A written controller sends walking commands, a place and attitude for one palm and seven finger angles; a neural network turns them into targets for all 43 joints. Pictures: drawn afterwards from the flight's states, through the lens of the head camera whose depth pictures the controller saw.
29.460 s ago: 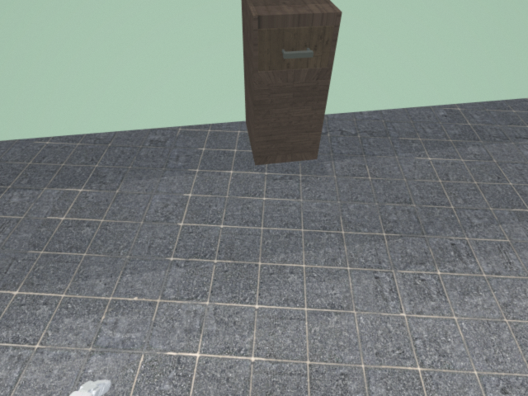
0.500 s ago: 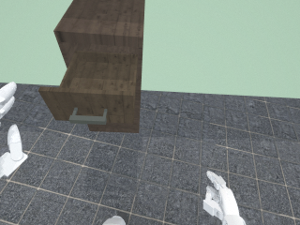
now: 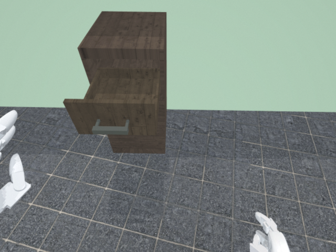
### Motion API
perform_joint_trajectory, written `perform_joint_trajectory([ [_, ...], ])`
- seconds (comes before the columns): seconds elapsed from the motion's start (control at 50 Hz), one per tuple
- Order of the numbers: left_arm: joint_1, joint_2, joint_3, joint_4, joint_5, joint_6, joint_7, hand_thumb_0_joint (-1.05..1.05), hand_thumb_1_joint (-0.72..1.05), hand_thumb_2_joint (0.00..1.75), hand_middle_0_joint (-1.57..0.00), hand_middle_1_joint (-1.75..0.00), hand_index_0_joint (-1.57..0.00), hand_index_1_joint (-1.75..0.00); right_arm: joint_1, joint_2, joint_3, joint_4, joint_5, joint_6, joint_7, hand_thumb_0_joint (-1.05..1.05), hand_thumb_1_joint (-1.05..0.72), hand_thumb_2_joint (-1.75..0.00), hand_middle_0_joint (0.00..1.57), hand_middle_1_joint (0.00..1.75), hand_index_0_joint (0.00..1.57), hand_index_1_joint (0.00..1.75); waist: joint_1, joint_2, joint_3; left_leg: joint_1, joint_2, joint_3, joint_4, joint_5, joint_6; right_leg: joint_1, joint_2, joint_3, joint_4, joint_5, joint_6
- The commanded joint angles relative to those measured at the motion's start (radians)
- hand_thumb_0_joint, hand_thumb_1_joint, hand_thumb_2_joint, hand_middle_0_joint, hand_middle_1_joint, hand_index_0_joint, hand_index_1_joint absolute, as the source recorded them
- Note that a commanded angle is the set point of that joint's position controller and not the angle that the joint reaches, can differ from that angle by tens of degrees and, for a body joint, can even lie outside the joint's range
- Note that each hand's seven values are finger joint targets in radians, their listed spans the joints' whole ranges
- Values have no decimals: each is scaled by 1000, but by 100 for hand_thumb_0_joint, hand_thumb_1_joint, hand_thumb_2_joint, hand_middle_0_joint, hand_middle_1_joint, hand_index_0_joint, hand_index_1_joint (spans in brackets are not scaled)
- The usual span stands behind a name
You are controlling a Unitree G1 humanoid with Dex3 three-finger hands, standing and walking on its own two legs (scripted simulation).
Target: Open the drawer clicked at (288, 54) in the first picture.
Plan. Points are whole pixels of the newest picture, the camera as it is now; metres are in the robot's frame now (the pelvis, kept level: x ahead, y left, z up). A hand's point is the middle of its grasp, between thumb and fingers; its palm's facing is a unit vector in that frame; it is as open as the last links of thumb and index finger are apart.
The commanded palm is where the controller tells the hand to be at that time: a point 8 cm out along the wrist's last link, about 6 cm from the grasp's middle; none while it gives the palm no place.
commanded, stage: stop stepping back and stand still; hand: left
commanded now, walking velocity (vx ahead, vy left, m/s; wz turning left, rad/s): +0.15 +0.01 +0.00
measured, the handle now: (111, 126) +0.57 +0.23 -0.10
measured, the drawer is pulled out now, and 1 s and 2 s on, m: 0.30 0.30 0.30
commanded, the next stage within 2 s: let the arm hang, fingers relaxed in 0.16 s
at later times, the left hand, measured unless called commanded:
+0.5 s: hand out of the picture +0.12 +0.19 -0.14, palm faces +0.01 -0.97 -0.23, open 7.4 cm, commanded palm none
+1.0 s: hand out of the picture -0.02 +0.19 -0.16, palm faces +0.04 -0.97 -0.23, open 7.3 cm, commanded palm none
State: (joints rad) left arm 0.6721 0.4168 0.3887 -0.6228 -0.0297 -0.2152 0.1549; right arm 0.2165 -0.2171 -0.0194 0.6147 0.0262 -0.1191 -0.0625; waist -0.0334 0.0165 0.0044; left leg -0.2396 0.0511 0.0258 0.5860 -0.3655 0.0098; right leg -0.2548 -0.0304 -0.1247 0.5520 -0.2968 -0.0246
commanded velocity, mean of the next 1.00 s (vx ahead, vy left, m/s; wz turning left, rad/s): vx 0.01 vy -0.01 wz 0.00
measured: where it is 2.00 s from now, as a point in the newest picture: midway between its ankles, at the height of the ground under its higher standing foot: outside the picture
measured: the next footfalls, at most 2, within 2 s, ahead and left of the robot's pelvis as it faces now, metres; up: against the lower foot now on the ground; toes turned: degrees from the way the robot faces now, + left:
none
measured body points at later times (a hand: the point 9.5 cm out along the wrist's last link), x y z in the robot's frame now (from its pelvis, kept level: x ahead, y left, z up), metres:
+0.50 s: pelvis +0.01 +0.01 -0.01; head +0.03 +0.01 +0.44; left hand +0.12 +0.24 -0.12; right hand +0.11 -0.23 -0.14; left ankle -0.01 +0.12 -0.73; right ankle +0.00 -0.09 -0.73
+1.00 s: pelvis -0.01 +0.01 +0.01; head +0.00 -0.01 +0.46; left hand -0.02 +0.25 -0.14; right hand -0.01 -0.20 -0.16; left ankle -0.01 +0.12 -0.73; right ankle +0.00 -0.09 -0.73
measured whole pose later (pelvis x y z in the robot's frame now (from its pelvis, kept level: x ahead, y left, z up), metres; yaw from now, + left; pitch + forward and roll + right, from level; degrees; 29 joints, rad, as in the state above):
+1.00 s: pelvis -0.01 +0.01 +0.01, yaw +1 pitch -3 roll +0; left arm 0.28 0.16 0.00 1.11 0.01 0.02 0.02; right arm 0.29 -0.15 0.01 1.09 -0.01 0.02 -0.03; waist 0.00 0.04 0.07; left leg -0.13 0.01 0.05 0.41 -0.22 0.01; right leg -0.15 -0.01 -0.09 0.40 -0.21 -0.02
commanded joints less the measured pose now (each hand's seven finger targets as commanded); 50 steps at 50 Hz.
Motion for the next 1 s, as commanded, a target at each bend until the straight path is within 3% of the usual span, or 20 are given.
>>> perform_joint_trajectory([
  [0.0, -63, 105, 98, -87, -10, -41, 23, 0, 90, 90, -20, -30, -20, -30, -83, -95, -29, -129, -4, -37, -4, 0, -90, -90, 20, 30, 20, 30, -8, -182, 20, -66, -26, 39, -16, -27, 34, -29, -213, 289, -290, -183, -90],
  [0.02, -66, 93, 82, -101, -11, -39, 22, 0, 90, 90, -20, -30, -20, -30, -90, -96, -23, -137, -4, -37, -7, 0, -90, -90, 20, 30, 20, 30, -11, -99, 26, -13, -12, 21, -126, 16, 39, -47, -163, 216, -208, -130, -69],
  [0.04, -73, 91, 72, -115, -11, -43, 22, 0, 90, 90, -20, -30, -20, -30, -95, -101, -16, -146, -9, -40, -12, 0, -90, -90, 20, 30, 20, 30, -9, -1, 27, -4, 28, -52, -234, 45, 51, -42, -87, 139, -88, -77, -31],
  [0.06, -76, 86, 68, -130, -12, -47, 23, 0, 90, 90, -20, -30, -20, -30, -96, -116, -19, -155, -13, -38, -13, 0, -90, -90, 20, 30, 20, 30, -4, 132, 20, 23, 134, -225, -297, 60, 83, -95, -10, 71, 50, -67, 6],
  [0.08, -89, 91, 69, -146, -5, -44, 22, 0, 90, 90, -20, -30, -20, -30, -107, -110, -16, -160, -9, -36, -10, 0, -90, -90, 20, 30, 20, 30, 4, 197, 11, 5, 217, -322, -347, 6, 114, -124, 12, 41, 155, -135, 26],
  [0.1, -121, 95, 61, -169, 9, -37, 21, 0, 90, 90, -20, -30, -20, -30, -110, -94, -10, -157, -14, -41, -8, 0, -90, -90, 20, 30, 20, 30, -2, 219, 28, -35, 232, -316, -369, -23, 135, -129, 6, 51, 219, -178, 26],
  [0.16, -98, 110, 61, -214, 10, -27, 26, 0, 90, 90, -20, -30, -20, -30, -91, -95, -2, -150, -20, -63, -1, 0, -90, -90, 20, 30, 20, 30, 15, 132, 6, 6, 182, -188, -230, 314, 116, -59, 6, 51, 35, -83, 25],
  [0.2, -64, 117, 70, -242, 6, -25, 26, 0, 90, 90, -20, -30, -20, -30, -98, -98, 0, -151, -12, -66, 8, 0, -90, -90, 20, 30, 20, 30, 21, 116, -58, 19, 112, -93, -116, 436, 70, 89, 2, 65, -133, 185, 16],
  [0.22, -42, 133, 82, -250, 1, -25, 23, 0, 90, 90, -20, -30, -20, -30, -103, -94, 0, -155, -12, -63, 10, 0, -90, -90, 20, 30, 20, 30, 13, 61, -91, -20, 65, -53, -67, 414, 43, 164, -39, 131, -132, 357, -2],
  [0.24, -133, -81, -277, 680, 103, 144, -110, 0, 90, 90, -20, -30, -20, -30, -70, -168, -68, 81, -26, -44, 79, 0, -90, -90, 20, 30, 20, 30, -3, -62, -98, -110, 15, 9, 126, 336, -1, 78, -185, 176, 15, 653, -39],
  [0.26, -146, -70, -276, 726, 81, 197, -136, 0, 90, 90, -20, -30, -20, -30, 43, -97, -53, 80, -16, 15, 84, 0, -90, -90, 20, 30, 20, 30, -13, -76, -170, -24, -7, -12, 93, 195, -28, 24, -205, 246, 1, 554, -90],
  [0.3, -188, -75, -282, 750, 73, 210, -142, 0, 90, 90, -20, -30, -20, -30, 57, -90, -34, 63, -28, 61, 83, 0, -90, -90, 20, 30, 20, 30, 2, -115, -143, -28, -11, -16, 74, 170, -10, -36, -169, 171, -9, 286, -69],
  [0.34, -244, -68, -297, 849, 70, 212, -145, 0, 90, 90, -20, -30, -20, -30, 37, -93, -24, 49, -42, 80, 81, 0, -90, -90, 20, 30, 20, 30, 16, -231, -91, -54, -8, -39, 42, 239, 12, -1, -139, 148, -10, 327, -45],
  [0.38, -291, -63, -305, 957, 68, 219, -141, 0, 90, 90, -20, -30, -20, -30, 29, -105, -22, 58, -50, 94, 70, 0, -90, -90, 20, 30, 20, 30, 22, -255, -50, -37, 3, -63, 3, 346, 21, 33, -126, 152, -16, 426, -40],
  [0.4, -309, -61, -308, 1017, 65, 224, -139, 0, 90, 90, -20, -30, -20, -30, 24, -107, -19, 77, -50, 99, 64, 0, -90, -90, 20, 30, 20, 30, 25, -233, -48, -18, 9, -70, -10, 399, 20, 53, -122, 146, -14, 468, -34],
  [0.44, -351, -69, -319, 1135, 58, 235, -134, 0, 90, 90, -20, -30, -20, -30, 32, -106, -11, 121, -53, 104, 56, 0, -90, -90, 20, 30, 20, 30, 27, -31, -7, -4, 41, -99, -80, 508, 28, 52, -82, 119, 2, 369, -16],
  [0.48, -350, -75, -327, 1245, 50, 233, -132, 0, 90, 90, -20, -30, -20, -30, 31, -98, -1, 168, -50, 106, 46, 0, -90, -90, 20, 30, 20, 30, 37, 84, -2, 1, 50, -96, -116, 529, 32, 94, -64, 128, -27, 312, -14],
  [0.6, -342, -105, -333, 1473, 41, 226, -133, 0, 90, 90, -20, -30, -20, -30, 86, -66, 7, 274, -44, 112, 25, 0, -90, -90, 20, 30, 20, 30, 34, 180, -68, 67, 43, -66, -157, 408, 25, 169, -67, 122, -116, 275, -30],
  [0.72, -347, -127, -354, 1605, 38, 221, -131, 0, 90, 90, -20, -30, -20, -30, 126, -51, 4, 354, -35, 120, 20, 0, -90, -90, 20, 30, 20, 30, 31, 4, 16, 73, 54, -72, -208, 311, 27, 129, -68, 124, -193, 238, -31],
  [0.98, -340, -150, -364, 1719, 40, 217, -121, 0, 90, 90, -20, -30, -20, -30, 165, -8, 11, 471, -37, 119, 24, 0, -90, -90, 20, 30, 20, 30, 30, -36, 105, 52, 47, -64, -280, 184, 24, 68, -65, 141, -246, 85, -21],
])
